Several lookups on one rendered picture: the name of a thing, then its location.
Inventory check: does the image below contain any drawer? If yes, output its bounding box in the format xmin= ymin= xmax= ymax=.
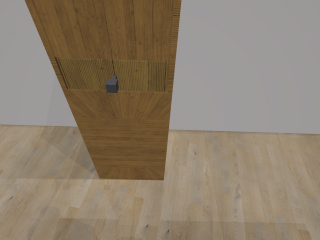
xmin=56 ymin=57 xmax=168 ymax=92

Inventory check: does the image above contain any handle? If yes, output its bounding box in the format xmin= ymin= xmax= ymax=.
xmin=105 ymin=75 xmax=119 ymax=93

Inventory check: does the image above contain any cabinet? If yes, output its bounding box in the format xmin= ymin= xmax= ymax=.
xmin=25 ymin=0 xmax=182 ymax=181

